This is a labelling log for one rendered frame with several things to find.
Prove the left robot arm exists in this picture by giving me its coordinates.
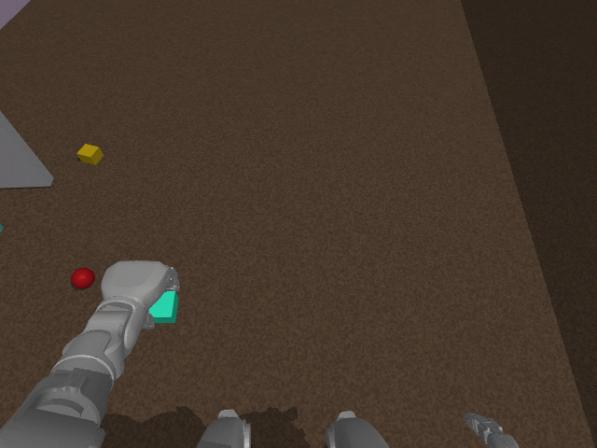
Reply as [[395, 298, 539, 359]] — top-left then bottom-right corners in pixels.
[[0, 296, 146, 448]]

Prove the right robot hand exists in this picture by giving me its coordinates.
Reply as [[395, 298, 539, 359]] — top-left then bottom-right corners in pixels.
[[464, 413, 520, 448]]

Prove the left robot hand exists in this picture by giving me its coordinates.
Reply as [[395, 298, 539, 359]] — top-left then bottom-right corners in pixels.
[[101, 260, 180, 329]]

